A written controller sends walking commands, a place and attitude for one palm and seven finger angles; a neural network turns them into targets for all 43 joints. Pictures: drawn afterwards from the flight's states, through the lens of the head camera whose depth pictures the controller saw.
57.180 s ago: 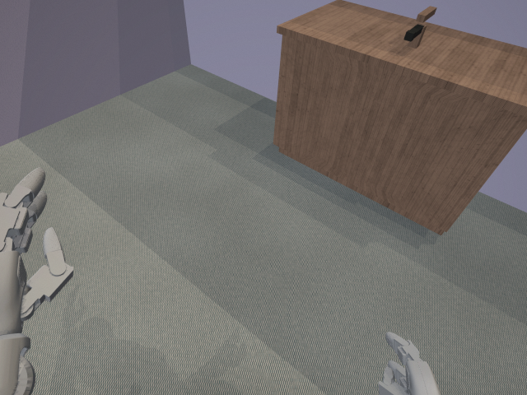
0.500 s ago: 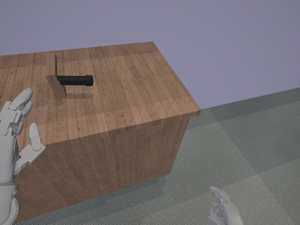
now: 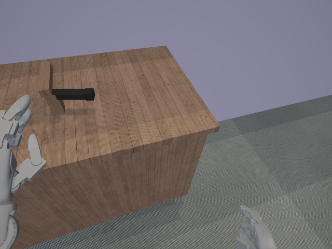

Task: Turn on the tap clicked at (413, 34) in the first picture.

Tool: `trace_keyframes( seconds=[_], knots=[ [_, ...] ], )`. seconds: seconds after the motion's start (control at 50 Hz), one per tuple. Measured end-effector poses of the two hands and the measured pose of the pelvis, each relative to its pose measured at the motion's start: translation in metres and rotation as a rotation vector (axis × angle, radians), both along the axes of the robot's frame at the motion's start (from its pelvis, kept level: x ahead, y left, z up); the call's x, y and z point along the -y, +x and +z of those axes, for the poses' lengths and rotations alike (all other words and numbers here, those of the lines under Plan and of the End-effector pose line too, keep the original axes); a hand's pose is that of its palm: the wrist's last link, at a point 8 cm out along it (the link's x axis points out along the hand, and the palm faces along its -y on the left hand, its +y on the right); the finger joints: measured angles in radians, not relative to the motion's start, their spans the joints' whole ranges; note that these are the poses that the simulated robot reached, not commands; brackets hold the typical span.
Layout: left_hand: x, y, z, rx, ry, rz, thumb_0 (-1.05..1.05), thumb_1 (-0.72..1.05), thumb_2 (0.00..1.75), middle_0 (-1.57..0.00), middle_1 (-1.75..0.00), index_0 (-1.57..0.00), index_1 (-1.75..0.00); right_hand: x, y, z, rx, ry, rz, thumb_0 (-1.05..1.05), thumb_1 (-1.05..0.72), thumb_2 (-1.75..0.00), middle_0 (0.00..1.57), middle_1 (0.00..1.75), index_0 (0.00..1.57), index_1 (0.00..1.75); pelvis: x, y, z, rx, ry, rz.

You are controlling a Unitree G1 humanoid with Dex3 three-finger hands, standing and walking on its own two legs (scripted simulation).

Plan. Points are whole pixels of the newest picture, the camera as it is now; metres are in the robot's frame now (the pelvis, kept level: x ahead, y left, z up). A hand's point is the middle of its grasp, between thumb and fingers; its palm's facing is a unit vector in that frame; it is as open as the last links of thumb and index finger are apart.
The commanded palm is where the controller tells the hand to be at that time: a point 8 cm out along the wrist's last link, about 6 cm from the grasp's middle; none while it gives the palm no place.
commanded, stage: come to a stop and stand still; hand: left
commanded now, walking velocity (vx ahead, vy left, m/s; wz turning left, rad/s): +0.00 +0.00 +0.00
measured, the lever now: (89, 94) +0.53 +0.29 +0.05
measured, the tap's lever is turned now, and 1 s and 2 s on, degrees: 75 75 75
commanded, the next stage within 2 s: look again from close up in 0.28 s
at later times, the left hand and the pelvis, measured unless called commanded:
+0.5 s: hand (43, 164) +0.22 +0.24 +0.16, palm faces +0.39 -0.86 -0.35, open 7.5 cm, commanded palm +0.17 +0.28 +0.17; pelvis +0.01 -0.01 +0.00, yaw +1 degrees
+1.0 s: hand (45, 161) +0.23 +0.25 +0.14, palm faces +0.42 -0.84 -0.35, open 7.5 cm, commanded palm +0.18 +0.28 +0.17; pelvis +0.02 -0.01 -0.01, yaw +1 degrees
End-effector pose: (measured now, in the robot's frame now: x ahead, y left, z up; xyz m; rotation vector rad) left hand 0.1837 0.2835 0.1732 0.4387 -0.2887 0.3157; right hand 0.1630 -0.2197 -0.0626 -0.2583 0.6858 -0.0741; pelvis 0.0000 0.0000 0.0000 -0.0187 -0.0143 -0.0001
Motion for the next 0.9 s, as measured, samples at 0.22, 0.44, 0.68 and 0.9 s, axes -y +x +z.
trace_keyframes(
  seconds=[0.22, 0.44, 0.68, 0.9],
  knots=[
    [0.0, 0.002, -0.013, -0.073, -0.042, 0.049, 0.02, 0.89, 0.9, -0.21, -0.3, -0.21, -0.3, 0.01, 0.015, -0.004, -0.015, -0.001, -0.015, 0.01, -0.9, -0.9, 0.2, 0.3, 0.2, 0.3, 0.005, 0.012, 0.0, -0.007, 0.001, 0.006],
    [0.004, -0.002, -0.002, -0.023, -0.039, 0.039, 0.02, 0.89, 0.9, -0.21, -0.3, -0.21, -0.3, 0.003, 0.022, 0.002, 0.018, 0.011, 0.0, 0.01, -0.9, -0.9, 0.2, 0.3, 0.2, 0.3, 0.006, 0.009, 0.001, 0.0, 0.001, 0.01],
    [-0.001, -0.005, -0.013, -0.066, -0.063, 0.053, 0.02, 0.89, 0.9, -0.21, -0.3, -0.21, -0.3, 0.002, 0.005, -0.005, -0.034, 0.006, -0.011, 0.01, -0.9, -0.9, 0.2, 0.3, 0.2, 0.3, 0.002, 0.004, 0.001, -0.001, 0.001, 0.012],
    [-0.004, -0.004, -0.007, -0.035, -0.017, 0.053, 0.02, 0.89, 0.9, -0.21, -0.3, -0.21, -0.3, 0.004, 0.0, -0.011, -0.043, 0.011, -0.039, 0.01, -0.9, -0.9, 0.21, 0.3, 0.2, 0.3, 0.002, 0.011, -0.003, -0.004, 0.008, 0.011]
  ],
)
